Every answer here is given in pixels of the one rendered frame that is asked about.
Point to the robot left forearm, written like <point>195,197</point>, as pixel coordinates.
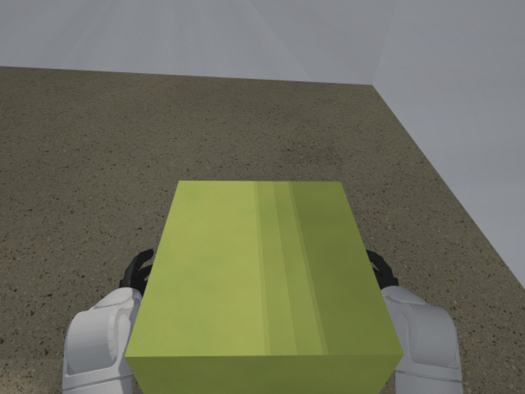
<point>95,346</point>

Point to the carton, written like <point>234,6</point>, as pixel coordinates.
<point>262,287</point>

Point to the robot left hand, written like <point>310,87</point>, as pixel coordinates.
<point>134,276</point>

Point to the robot right forearm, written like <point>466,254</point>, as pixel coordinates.
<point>428,338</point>

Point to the robot right hand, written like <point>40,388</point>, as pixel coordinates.
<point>385,277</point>

